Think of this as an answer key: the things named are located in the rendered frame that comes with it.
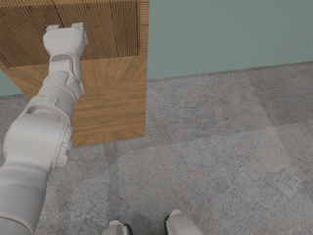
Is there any robot right shin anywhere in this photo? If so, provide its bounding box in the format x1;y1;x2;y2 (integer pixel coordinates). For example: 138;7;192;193
170;210;181;216

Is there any left robot upper arm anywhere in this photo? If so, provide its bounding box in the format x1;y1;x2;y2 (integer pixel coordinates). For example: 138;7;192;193
0;113;73;235

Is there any robot shin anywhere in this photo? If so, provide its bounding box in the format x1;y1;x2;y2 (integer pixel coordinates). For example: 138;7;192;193
170;210;181;216
109;220;122;226

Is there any cabinet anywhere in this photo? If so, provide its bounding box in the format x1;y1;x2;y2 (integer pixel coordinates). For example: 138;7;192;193
0;0;150;147

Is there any drawer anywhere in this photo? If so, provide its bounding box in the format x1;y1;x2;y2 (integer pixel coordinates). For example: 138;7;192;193
0;0;140;68

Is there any left robot hand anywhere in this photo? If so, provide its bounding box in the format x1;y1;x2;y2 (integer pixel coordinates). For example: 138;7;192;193
43;23;88;95

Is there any robot left forearm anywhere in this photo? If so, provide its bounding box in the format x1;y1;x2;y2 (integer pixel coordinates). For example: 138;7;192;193
3;51;82;160

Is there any robot left shin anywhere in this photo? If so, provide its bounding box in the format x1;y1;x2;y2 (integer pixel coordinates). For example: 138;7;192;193
109;220;122;226

